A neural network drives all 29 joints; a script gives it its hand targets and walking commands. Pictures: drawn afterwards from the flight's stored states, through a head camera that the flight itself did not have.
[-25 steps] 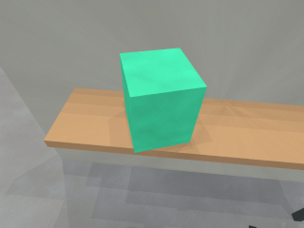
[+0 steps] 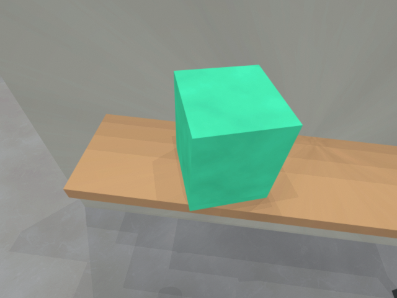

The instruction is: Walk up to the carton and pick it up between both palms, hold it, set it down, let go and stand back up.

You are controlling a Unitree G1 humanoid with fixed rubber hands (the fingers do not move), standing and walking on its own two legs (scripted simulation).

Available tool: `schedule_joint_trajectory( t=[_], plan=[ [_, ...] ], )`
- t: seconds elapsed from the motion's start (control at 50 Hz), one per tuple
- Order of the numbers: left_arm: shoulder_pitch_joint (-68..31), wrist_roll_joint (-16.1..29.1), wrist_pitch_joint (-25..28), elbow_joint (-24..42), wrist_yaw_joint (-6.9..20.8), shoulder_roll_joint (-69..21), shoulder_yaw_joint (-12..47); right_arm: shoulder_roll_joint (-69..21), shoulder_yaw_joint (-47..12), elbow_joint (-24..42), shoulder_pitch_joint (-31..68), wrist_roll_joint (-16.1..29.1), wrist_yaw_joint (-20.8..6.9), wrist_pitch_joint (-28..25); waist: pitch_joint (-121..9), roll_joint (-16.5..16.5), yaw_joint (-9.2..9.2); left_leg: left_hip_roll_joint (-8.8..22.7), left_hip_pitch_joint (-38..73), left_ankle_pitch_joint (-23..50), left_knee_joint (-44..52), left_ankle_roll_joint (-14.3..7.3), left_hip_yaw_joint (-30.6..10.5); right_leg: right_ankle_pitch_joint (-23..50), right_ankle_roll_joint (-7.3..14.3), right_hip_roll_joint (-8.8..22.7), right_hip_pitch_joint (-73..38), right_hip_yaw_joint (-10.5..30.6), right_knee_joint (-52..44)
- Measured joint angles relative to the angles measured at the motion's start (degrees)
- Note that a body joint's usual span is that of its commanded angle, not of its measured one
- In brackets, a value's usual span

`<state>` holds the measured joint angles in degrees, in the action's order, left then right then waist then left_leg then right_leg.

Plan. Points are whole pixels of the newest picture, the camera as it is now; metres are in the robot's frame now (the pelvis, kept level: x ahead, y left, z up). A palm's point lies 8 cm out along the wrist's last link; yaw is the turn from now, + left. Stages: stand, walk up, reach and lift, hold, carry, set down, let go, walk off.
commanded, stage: walk up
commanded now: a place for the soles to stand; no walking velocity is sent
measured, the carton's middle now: (223, 139) +0.45 -0.05 +0.07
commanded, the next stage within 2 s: reach and lift in 1.80 s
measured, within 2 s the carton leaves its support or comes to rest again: neither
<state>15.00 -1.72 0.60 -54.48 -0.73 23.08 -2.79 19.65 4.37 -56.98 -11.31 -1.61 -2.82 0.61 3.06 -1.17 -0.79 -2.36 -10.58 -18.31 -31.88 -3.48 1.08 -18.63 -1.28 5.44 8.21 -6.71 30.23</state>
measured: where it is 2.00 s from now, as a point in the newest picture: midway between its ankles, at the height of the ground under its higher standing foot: outside the picture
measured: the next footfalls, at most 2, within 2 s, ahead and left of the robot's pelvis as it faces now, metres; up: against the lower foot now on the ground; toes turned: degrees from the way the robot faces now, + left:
right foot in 0.32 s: +0.14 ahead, -0.11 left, +0.00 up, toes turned +20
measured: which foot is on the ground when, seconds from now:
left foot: down 0.00-1.00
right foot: up 0.00-0.30, down 0.32-1.00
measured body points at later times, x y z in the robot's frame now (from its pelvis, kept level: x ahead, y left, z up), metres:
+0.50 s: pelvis +0.05 +0.00 +0.00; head +0.08 -0.01 +0.45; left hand +0.18 +0.30 -0.11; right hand +0.13 -0.28 -0.14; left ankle -0.01 +0.08 -0.73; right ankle +0.12 -0.12 -0.73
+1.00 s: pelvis +0.06 -0.02 +0.01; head +0.08 -0.02 +0.46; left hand +0.13 +0.28 -0.13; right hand +0.13 -0.33 -0.12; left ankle -0.01 +0.08 -0.73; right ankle +0.12 -0.12 -0.73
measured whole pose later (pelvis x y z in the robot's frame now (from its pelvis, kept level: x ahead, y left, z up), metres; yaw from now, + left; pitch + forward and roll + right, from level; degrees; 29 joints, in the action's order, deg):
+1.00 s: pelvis +0.06 -0.02 +0.01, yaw -1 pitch -2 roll +0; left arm 7.2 0.4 0.8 -64.3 -1.0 19.6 -0.2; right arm 19.4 1.9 -62.8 -7.8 0.7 0.1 -0.1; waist 3.2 -0.6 -1.1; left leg -1.2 1.1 -16.7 -17.3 -1.4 2.5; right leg -6.1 2.4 -1.7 13.1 -1.7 21.0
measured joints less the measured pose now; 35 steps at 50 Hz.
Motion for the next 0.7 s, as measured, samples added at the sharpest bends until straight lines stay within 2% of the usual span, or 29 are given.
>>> schedule_joint_trajectory(
  t=[0.02,0.08,0.16,0.2,0.28,0.34,0.38,0.42,0.44,0.52,0.58,0.7],
  plan=[
    [0.08,0.21,-0.34,0.03,-0.06,0.10,0.03,-0.23,0.09,0.37,-0.08,0.37,0.12,-0.29,0.24,-0.43,0.07,-0.53,0.56,0.01,0.94,-0.46,0.10,-2.42,0.49,-0.08,1.05,0.97,2.66],
    [-0.47,0.60,-1.53,0.55,-0.48,-0.08,0.24,-0.74,0.08,2.12,-0.92,0.42,0.87,-1.02,1.41,0.08,1.14,-0.54,1.82,1.04,3.70,-1.16,-1.08,-11.35,1.36,-2.99,5.71,3.70,13.08],
    [-0.80,0.90,-0.82,2.41,-0.68,-0.30,0.56,-1.27,0.09,4.38,-1.38,0.57,2.35,-0.29,3.70,0.08,1.46,-0.94,4.31,2.60,7.93,-1.34,-0.77,-9.11,1.98,-3.90,11.08,4.78,17.57],
    [-1.29,0.94,-1.11,2.77,-0.91,-0.49,0.69,-1.51,-0.27,4.99,-1.60,0.68,3.00,0.01,4.47,-0.04,1.82,-1.46,5.38,2.57,8.68,-1.38,-0.59,-6.96,1.97,-4.09,12.17,5.73,16.20],
    [-2.33,1.20,-1.55,2.66,-1.38,-1.46,1.19,-2.09,-1.30,5.63,-1.97,1.07,3.71,0.74,4.58,0.09,2.35,-2.30,6.87,0.46,7.21,-1.31,-0.16,-0.89,1.93,-3.87,10.97,5.95,7.16],
    [-3.33,1.42,-1.15,2.03,-1.62,-2.60,1.80,-1.93,-1.87,5.07,-0.92,1.85,3.23,1.48,4.44,0.93,1.80,-2.28,7.03,-2.90,3.31,-0.92,1.23,10.62,2.13,-4.02,8.33,5.44,-0.28],
    [-4.81,1.29,-0.99,1.54,-1.48,-3.66,2.41,-1.56,-2.14,4.30,0.21,2.49,3.01,1.59,4.44,3.19,2.32,-0.90,6.51,-1.54,1.27,0.59,0.48,9.92,1.85,-5.09,7.77,4.53,-0.10],
    [-6.16,1.45,-0.89,2.12,-1.32,-3.82,2.68,-1.69,-2.49,3.91,0.84,2.64,2.84,1.57,3.80,3.56,2.13,-0.87,5.71,-3.29,0.25,2.74,-0.14,8.37,1.90,-5.02,8.23,4.25,0.22],
    [-6.79,1.44,-0.77,2.40,-1.18,-3.69,2.70,-1.78,-2.63,3.63,1.19,2.54,2.80,1.50,3.54,3.30,1.82,-1.12,5.95,-3.90,1.02,2.97,-0.16,8.03,1.97,-4.82,8.56,4.39,0.46],
    [-9.54,2.00,-0.64,1.56,-1.01,-3.00,3.11,-2.03,-2.87,1.37,2.15,2.43,2.26,0.67,2.41,1.72,0.71,-1.54,7.92,-1.55,6.66,-0.04,0.40,8.80,1.88,-4.20,8.30,4.47,-1.18],
    [-10.13,2.29,-0.24,0.51,-0.83,-2.56,3.30,-1.73,-2.68,-0.18,3.02,2.39,2.28,0.12,1.70,0.96,0.24,-1.09,8.84,-0.18,9.30,0.30,0.53,10.13,2.29,-4.72,7.43,4.50,-3.77],
    [-10.25,2.50,-0.18,-3.61,-0.66,-2.11,2.84,-0.35,-2.53,-2.13,4.81,2.38,2.50,-0.72,1.12,-0.33,0.54,-0.41,9.99,1.32,12.31,1.10,0.76,11.72,2.86,-5.46,6.42,4.59,-6.68]
  ],
)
